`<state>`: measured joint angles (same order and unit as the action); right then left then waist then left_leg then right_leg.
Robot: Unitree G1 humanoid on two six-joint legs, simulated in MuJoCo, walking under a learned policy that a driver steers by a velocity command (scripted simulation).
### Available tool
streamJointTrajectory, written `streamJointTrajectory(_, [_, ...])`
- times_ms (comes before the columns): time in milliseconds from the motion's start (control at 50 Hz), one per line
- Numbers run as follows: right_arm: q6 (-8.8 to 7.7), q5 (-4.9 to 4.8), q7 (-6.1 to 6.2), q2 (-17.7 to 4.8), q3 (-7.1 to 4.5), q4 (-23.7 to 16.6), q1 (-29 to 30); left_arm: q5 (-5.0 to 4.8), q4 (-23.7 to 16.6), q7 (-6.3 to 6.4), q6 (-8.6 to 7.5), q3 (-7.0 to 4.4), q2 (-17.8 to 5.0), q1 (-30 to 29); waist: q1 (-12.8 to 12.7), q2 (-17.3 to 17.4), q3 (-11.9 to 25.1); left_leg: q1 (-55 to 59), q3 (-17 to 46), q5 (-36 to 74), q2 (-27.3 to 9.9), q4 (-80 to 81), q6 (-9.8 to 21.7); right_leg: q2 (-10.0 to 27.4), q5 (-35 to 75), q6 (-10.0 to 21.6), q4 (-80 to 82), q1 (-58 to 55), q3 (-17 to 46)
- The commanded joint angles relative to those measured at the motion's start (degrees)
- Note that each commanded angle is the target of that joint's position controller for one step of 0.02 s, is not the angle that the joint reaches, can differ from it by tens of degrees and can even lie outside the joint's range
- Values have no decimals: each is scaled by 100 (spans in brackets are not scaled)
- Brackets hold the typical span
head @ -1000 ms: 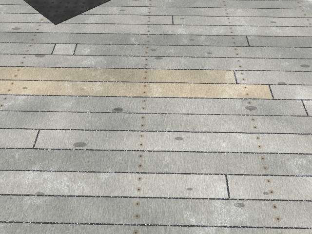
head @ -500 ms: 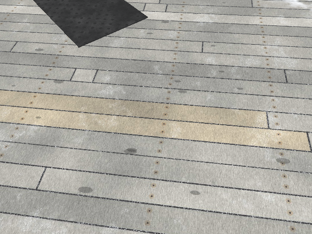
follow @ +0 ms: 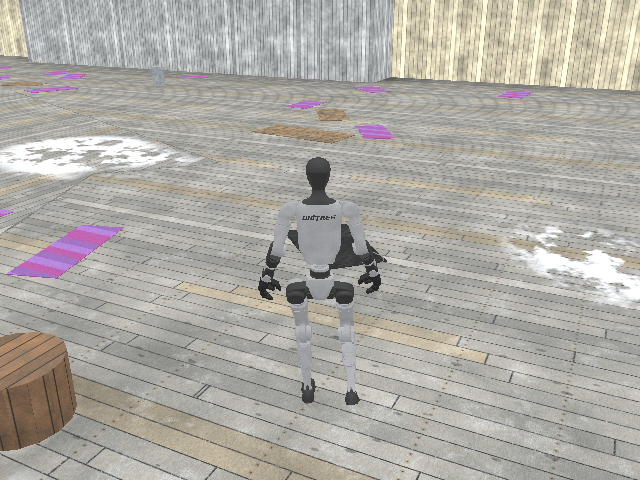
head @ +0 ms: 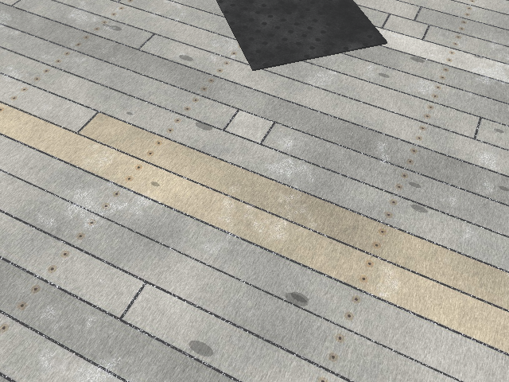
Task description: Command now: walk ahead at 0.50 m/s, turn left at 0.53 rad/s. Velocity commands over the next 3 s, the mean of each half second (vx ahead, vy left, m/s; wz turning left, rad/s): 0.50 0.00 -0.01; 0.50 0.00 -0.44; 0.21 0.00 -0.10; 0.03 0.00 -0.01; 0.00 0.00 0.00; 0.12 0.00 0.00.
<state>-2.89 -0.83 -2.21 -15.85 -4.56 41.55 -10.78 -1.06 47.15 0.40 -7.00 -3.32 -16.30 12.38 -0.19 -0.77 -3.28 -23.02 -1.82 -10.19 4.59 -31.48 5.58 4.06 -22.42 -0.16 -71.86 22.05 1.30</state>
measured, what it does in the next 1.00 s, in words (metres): walks ahead, turning right: right foot, then left foot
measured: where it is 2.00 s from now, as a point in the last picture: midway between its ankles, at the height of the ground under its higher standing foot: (306, 273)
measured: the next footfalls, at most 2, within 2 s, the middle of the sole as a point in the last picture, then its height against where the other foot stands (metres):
right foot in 0.44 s outside the picture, level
left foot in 0.92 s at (265, 262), level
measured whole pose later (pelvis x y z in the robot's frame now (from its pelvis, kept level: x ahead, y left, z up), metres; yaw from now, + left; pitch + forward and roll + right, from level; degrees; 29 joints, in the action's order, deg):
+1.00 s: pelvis +0.57 -0.07 +0.00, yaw -18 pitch +3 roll +1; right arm -7.3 0.1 -1.2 -15.2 -2.7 38.7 -6.2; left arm -1.5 43.6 0.5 -2.4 -3.1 -16.6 21.1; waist -2.5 -1.8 0.7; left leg -24.2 0.3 -8.7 3.0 -30.0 1.6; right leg -5.3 -28.1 2.6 -55.8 14.3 10.1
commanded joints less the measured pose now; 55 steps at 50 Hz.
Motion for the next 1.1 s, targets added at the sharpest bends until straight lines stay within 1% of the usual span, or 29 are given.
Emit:
streamJointTrajectory(20, [-131, 60, 57, -590, -142, -424, -135, 118, -514, 17, -63, -188, -719, 79, -93, 216, 848, 1765, 2335, 1381, -1592, 1690, 1246, 388, 387, 3, 445, 1453, 397])
streamJointTrajectory(60, [-175, 16, 102, -495, -113, -364, -213, 166, -464, 21, 89, -166, -502, 54, -115, -5, 737, 1449, 1820, 1669, -1319, 1884, 1056, 385, 755, -47, 817, 1325, 218])
streamJointTrajectory(80, [-198, 38, 131, -746, -161, -319, -327, 169, -548, 22, 132, -122, -390, 27, -152, 356, 684, 1272, 1749, 2056, -1481, 1940, 1212, 359, 948, -160, 1114, 1370, 181])
streamJointTrajectory(200, [-211, 31, 222, -703, -100, -37, -808, 72, -733, -95, 104, -15, -261, -1018, 388, 418, 299, 1471, 912, 1512, -1213, 2105, 678, 205, 2969, -101, 3292, 1413, -34])
streamJointTrajectory(320, [-187, 67, 228, -850, -124, 298, -1069, -25, -1044, -304, 77, 13, -319, -1583, 594, 405, -57, 2671, 882, 1514, -1825, 1946, 620, 61, 2501, 268, 3851, 2078, -6])
streamJointTrajectory(380, [-104, 55, 289, -968, -157, 304, -878, -18, -1088, -414, 69, -12, -382, -1303, 356, 532, 156, 2945, 542, 3148, -1866, 1369, 381, -224, 1819, 527, 4016, 1555, -220])
streamJointTrajectory(420, [-29, 57, 335, -1038, -155, 229, -676, 25, -863, -381, 114, -192, -685, -298, -208, 524, 852, 2777, 160, 5073, -1581, 29, 172, -716, 1726, 766, 4130, 20, -631])
streamJointTrajectory(440, [-27, 79, 378, -971, -109, 142, -651, 37, -690, -326, 138, -327, -976, 562, -599, 317, 1343, 1897, -24, 4561, -1365, -1272, -43, -499, 2038, 1019, 4160, -1457, -148])
streamJointTrajectory(460, [-155, 197, 336, -482, 66, -64, -1226, 75, -689, -273, 148, -481, -1618, 1184, -462, -928, 2149, -347, -166, 1632, -570, -3622, -466, 993, 1888, 1975, 4180, -3723, 2380])
streamJointTrajectory(480, [-327, 178, 247, -347, 166, -38, -1241, -19, -593, -294, 143, -392, -1323, 1395, -481, -1412, 2655, -1730, 618, -2122, 68, -4610, -563, 1560, 961, 2441, 5233, -4623, 4570])
streamJointTrajectory(500, [-460, -38, 158, -783, 70, -166, -705, -17, -635, -261, 172, -294, -956, 1219, -634, -871, 1946, -2345, 990, -1819, -344, -4899, -442, 1363, 328, 2062, 5385, -4235, 3987])
streamJointTrajectory(520, [-526, -94, 132, -809, 86, -316, -248, 10, -746, -230, 202, -252, -839, 822, -542, -346, 1284, -2402, 870, -1330, -606, -4581, -369, 1174, 502, 1839, 5467, -3364, 3264])
streamJointTrajectory(540, [-541, 29, 152, -763, 81, -359, -65, 41, -841, -224, 234, -209, -762, 502, -332, 172, 812, -2171, 780, -1042, -789, -4066, -386, 995, 979, 1743, 5617, -2435, 2806])
streamJointTrajectory(560, [-514, 172, 190, -818, 29, -380, 5, 77, -904, -232, 219, -170, -672, 384, -192, 171, 547, -1692, 743, -911, -933, -3616, -423, 774, 2193, 1649, 5654, -1732, 2355])
streamJointTrajectory(580, [-452, 175, 197, -725, 19, -419, -237, 111, -976, -209, 239, -168, -702, 198, 79, -92, 639, -1456, 765, -832, -982, -3377, -509, 687, 2167, 1713, 5779, -1475, 2274])
streamJointTrajectory(600, [-378, 198, 228, -669, 22, -364, -318, 85, -1020, -197, 239, -161, -633, 102, 123, -14, 605, -1321, 703, -716, -1024, -3210, -557, 514, 2148, 1666, 5934, -1215, 2086])
streamJointTrajectory(620, [-322, 177, 248, -599, 38, -395, -381, 93, -1022, -161, 226, -198, -786, 102, 189, -281, 583, -1259, 621, -644, -987, -2991, -671, 545, 2464, 1773, 5958, -943, 1975])
streamJointTrajectory(740, [-326, 169, 246, -301, 154, -680, 843, -38, -834, 3, 303, -259, -925, 643, -284, -303, 411, -807, 476, 1332, -601, -549, -919, 20, 2293, 1313, 5809, -581, 1357])
streamJointTrajectory(800, [-394, 75, 175, -407, 123, -797, 1250, -69, -738, 32, 376, -266, -924, 910, -431, -409, 414, -627, 569, 1426, -435, 12, -885, 155, 1951, 1251, 5542, -921, 1755])
streamJointTrajectory(840, [-449, 85, 112, -507, 84, -806, 1310, -60, -682, 53, 415, -230, -794, 1050, -451, -435, 419, -641, 580, 1191, -403, 334, -767, 290, 1966, 1176, 5279, -1429, 1957])
streamJointTrajectory(900, [-532, 99, 107, -679, -23, -673, 707, -4, -684, 49, 452, -220, -751, 893, -75, -657, 571, 240, 408, 810, -379, 730, -406, 330, 2719, 994, 4686, -1667, 2116])
streamJointTrajectory(920, [-554, 160, 145, -832, -101, -578, 116, 29, -746, 25, 434, -153, -581, 801, 230, -594, 1029, 1277, 619, 861, -685, 680, -144, 67, 3040, 835, 3902, -1435, 1892])
streamJointTrajectory(940, [-551, 221, 183, -1212, -194, -501, -773, 134, -855, 15, 396, -45, -318, 928, 504, 146, 1841, 2884, 1685, 997, -1672, 459, 335, -354, 1960, 615, 2324, -530, 1433])
streamJointTrajectory(960, [-457, 174, 127, -1507, -312, -165, -1303, -50, -843, 14, 335, 32, -113, 1708, 272, 2045, 2300, 4340, 4118, -392, -2652, 1024, 1209, -1044, -824, 252, 668, 1409, 818])
streamJointTrajectory(980, [-436, 11, 100, -991, -193, -213, -1287, -107, -753, 21, 307, -48, -629, 1488, 434, 1353, 1764, 4084, 4522, -1667, -2670, 1348, 1085, -695, -969, 231, -5, 2155, 1060])
streamJointTrajectory(1000, [-405, 7, 117, -722, -110, -239, -1011, -89, -852, 9, 306, -112, -848, 806, 534, 752, 1003, 3398, 3730, -1584, -2443, 1442, 851, -512, -439, 224, -153, 2367, 969])
streamJointTrajectory(1020, [-371, 93, 120, -652, -49, -305, -668, -11, -945, 16, 306, -98, -769, 401, 423, 346, 551, 2654, 3063, -366, -2232, 1517, 778, -362, -98, 168, -24, 2192, 757])
streamJointTrajectory(1060, [-374, 188, 106, -508, 32, -295, -342, 118, -1011, -9, 297, -109, -602, 316, 94, 379, 366, 1833, 2122, 2371, -1911, 1497, 747, -109, 79, 38, 489, 1644, 570])
streamJointTrajectory(1100, [-377, 156, 93, -454, 60, -172, -214, 89, -928, -6, 352, -51, -351, 502, -76, 597, 562, 1554, 1487, 3630, -1691, 1517, 743, -85, 83, -120, 1188, 1219, 340])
